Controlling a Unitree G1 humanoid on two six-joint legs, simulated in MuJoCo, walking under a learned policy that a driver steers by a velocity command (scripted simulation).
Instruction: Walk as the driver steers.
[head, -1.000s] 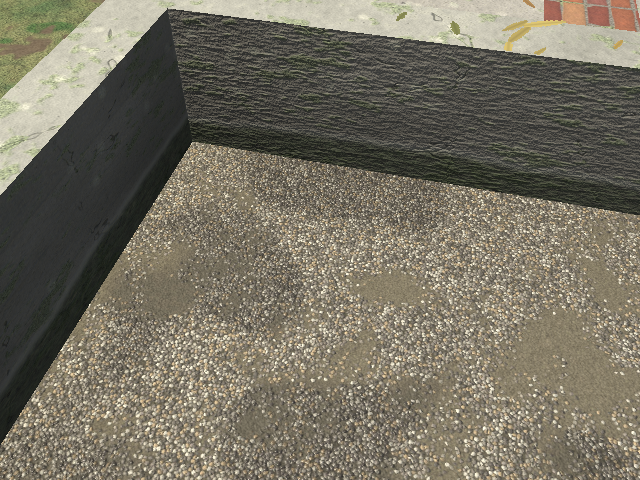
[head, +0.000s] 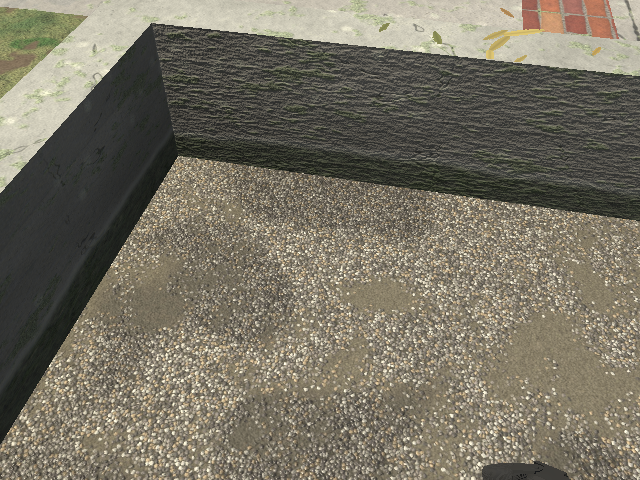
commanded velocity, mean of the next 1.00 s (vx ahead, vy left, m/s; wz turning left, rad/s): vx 0.50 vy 0.00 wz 0.00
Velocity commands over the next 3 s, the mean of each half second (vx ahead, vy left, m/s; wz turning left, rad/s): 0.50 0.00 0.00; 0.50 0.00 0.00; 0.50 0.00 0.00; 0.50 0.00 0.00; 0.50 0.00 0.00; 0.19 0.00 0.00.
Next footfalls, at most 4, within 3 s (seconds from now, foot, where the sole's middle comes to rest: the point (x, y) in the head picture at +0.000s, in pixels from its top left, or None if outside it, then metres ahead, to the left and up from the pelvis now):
none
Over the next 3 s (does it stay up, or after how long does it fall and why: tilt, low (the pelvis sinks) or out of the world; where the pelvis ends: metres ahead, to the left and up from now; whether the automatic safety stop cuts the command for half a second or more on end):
stays up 0.01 0.00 0.02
